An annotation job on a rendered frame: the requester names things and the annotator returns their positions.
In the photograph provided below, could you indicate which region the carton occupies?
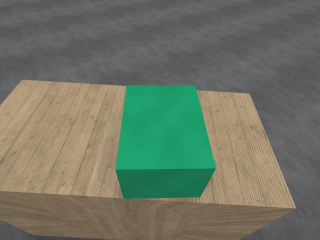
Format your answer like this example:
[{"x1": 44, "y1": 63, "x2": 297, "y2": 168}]
[{"x1": 115, "y1": 85, "x2": 216, "y2": 199}]

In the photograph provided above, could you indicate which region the pedestal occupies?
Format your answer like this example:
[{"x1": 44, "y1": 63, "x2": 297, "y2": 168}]
[{"x1": 0, "y1": 79, "x2": 296, "y2": 240}]

